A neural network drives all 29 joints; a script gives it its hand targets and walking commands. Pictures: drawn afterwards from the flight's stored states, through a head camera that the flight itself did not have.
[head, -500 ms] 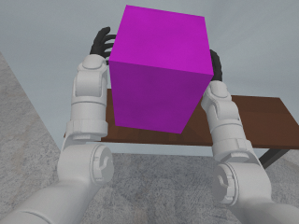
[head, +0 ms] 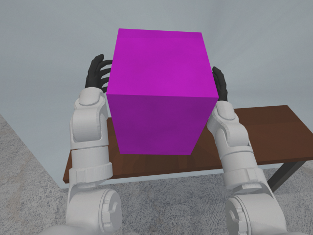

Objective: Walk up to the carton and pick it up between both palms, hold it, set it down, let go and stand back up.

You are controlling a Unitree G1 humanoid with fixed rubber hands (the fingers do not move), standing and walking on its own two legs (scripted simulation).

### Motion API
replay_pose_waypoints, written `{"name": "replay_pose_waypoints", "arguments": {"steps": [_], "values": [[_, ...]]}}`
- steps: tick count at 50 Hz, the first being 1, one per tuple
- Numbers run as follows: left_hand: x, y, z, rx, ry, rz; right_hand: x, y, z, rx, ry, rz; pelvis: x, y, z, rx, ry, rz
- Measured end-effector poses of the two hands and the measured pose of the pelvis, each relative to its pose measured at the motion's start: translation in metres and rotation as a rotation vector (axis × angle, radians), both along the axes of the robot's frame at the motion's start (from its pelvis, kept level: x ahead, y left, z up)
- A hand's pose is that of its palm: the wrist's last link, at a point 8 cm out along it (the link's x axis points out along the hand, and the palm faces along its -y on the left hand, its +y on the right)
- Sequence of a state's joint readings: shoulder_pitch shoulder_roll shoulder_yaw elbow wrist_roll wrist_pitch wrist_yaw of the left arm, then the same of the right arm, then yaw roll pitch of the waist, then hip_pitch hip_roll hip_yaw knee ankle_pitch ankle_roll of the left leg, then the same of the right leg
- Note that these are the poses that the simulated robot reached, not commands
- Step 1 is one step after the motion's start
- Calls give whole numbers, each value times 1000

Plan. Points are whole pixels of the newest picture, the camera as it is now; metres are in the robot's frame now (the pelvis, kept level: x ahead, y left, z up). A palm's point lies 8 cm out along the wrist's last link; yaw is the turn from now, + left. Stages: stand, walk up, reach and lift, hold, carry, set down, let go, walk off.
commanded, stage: hold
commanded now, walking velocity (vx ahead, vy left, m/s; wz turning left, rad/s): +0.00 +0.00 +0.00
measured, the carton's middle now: (157, 97) +0.40 -0.03 +0.16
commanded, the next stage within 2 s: none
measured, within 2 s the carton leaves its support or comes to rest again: neither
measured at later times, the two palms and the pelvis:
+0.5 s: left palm (92, 103) +0.30 +0.11 +0.24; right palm (233, 112) +0.29 -0.18 +0.20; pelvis -0.05 -0.01 -0.01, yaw +0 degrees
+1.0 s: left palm (93, 125) +0.30 +0.12 +0.18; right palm (230, 120) +0.28 -0.17 +0.19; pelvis -0.13 -0.02 -0.01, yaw +1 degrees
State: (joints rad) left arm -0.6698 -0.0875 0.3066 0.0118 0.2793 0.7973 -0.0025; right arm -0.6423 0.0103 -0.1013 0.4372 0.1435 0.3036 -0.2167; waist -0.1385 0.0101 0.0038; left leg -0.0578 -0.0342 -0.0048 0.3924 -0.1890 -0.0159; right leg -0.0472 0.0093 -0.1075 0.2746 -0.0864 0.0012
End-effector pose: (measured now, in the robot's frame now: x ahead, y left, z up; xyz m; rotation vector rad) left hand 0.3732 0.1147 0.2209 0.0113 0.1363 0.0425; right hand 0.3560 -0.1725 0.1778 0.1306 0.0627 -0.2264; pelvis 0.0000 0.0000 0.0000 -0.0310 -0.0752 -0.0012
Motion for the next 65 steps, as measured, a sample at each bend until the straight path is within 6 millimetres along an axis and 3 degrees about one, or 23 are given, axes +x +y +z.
{"name": "replay_pose_waypoints", "arguments": {"steps": [3, 6, 14, 18, 21, 26, 30, 34, 38, 42, 46, 49, 55, 61, 65], "values": [[-3, -3, 16, 31, -41, 4, -1, -1, 5, 3, -37, 1, 2, 1, -9, -2, -8, -2], [-6, 0, 20, 59, -27, 8, -2, 2, 7, -1, -20, 9, 2, 1, -9, -6, -39, -2], [-24, 5, -15, 51, 80, 1, -22, 3, -11, -13, 83, 19, -19, -3, -9, -2, -102, 1], [-38, 1, -19, 31, 74, -8, -38, -1, -12, -12, 74, 8, -34, -5, -9, 1, -120, 1], [-52, -2, -8, 23, 36, -8, -51, -3, -2, -10, 37, 5, -43, -7, -9, 3, -131, 2], [-75, -7, 28, 42, -58, -2, -71, -7, 28, 7, -55, 4, -56, -11, -10, 6, -145, 1], [-74, -10, 50, 144, -18, -10, -71, -8, 35, -22, -5, 10, -71, -16, -7, 5, -158, 2], [-66, -9, 54, 162, 42, -31, -69, -6, 26, -61, 60, 35, -88, -22, -2, 9, -134, 10], [-63, -1, 41, 121, 12, -33, -67, 0, 16, -87, 39, 55, -103, -29, -12, 27, -104, 4], [-72, 4, 8, 64, 48, -33, -76, 0, 7, -69, 54, 44, -107, -30, -12, 31, -96, 7], [-77, 4, -32, 17, 195, -49, -84, -3, 1, -75, 97, 9, -114, -27, -2, 44, -79, 17], [-73, 6, -44, -38, 189, -55, -81, 0, 6, -99, 63, -15, -122, -18, -7, 6, -33, 13], [-69, 13, -18, -58, 35, -12, -73, 8, 16, -58, -45, 9, -124, -6, -11, 15, 40, 15], [-70, 7, 19, 58, 12, 26, -71, 13, -15, 9, 111, 69, -108, 1, -9, 12, 3, 15], [-60, -6, 25, 71, 10, 15, -65, 7, -26, 20, 135, 74, -98, -2, -9, 19, -2, 16]]}}
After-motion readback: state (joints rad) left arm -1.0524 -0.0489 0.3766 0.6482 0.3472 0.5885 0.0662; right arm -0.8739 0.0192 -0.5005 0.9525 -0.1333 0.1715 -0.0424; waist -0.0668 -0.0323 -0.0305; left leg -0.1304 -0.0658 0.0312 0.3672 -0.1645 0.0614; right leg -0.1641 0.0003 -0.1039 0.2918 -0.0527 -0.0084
